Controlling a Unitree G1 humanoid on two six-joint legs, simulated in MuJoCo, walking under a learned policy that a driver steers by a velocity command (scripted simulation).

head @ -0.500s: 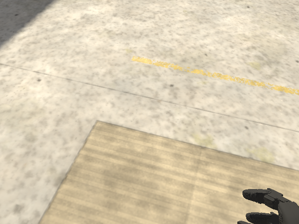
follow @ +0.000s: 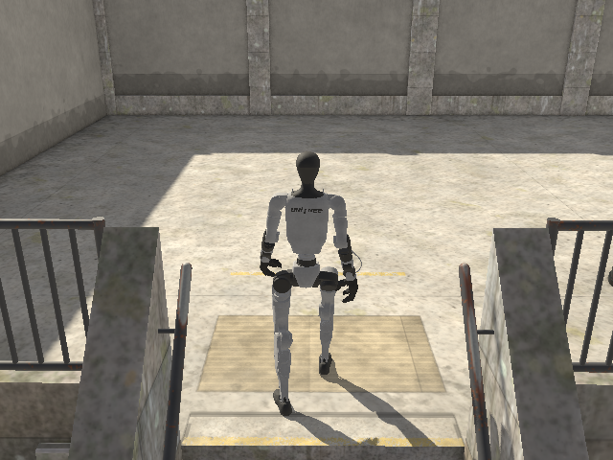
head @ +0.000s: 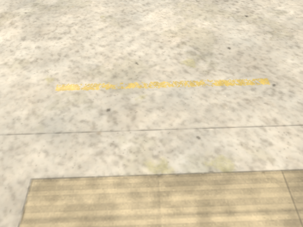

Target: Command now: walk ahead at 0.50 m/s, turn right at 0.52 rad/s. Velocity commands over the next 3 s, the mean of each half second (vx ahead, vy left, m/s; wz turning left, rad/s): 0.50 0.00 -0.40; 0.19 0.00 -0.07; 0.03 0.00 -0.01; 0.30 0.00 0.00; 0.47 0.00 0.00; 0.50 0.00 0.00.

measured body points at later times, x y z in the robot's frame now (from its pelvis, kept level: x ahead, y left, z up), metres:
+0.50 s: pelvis +0.27 -0.03 +0.01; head +0.30 -0.05 +0.46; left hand +0.37 +0.23 -0.11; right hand +0.48 -0.29 -0.07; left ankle +0.43 +0.06 -0.71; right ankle +0.13 -0.10 -0.72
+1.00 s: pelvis +0.41 -0.07 +0.01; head +0.43 -0.08 +0.46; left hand +0.65 +0.12 -0.08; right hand +0.47 -0.33 -0.12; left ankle +0.43 +0.05 -0.72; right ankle +0.43 -0.20 -0.72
